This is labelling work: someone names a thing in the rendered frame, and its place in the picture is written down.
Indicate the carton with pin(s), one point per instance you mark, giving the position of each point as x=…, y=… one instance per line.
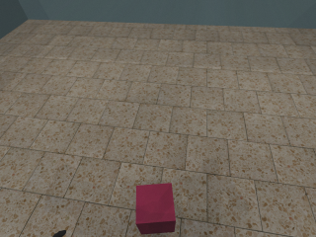
x=154, y=209

